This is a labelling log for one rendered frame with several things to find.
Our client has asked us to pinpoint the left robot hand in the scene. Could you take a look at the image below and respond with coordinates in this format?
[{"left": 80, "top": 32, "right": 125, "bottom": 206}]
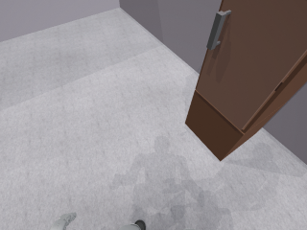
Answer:
[{"left": 49, "top": 212, "right": 77, "bottom": 230}]

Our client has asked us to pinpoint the handle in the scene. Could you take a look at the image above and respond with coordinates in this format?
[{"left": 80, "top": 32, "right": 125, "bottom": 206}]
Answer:
[{"left": 206, "top": 10, "right": 231, "bottom": 51}]

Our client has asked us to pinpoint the robot left foot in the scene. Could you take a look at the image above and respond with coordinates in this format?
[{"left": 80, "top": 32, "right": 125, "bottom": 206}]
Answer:
[{"left": 135, "top": 219, "right": 146, "bottom": 230}]

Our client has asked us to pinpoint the cupboard door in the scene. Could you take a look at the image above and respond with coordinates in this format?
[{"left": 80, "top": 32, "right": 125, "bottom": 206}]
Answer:
[{"left": 196, "top": 0, "right": 307, "bottom": 130}]

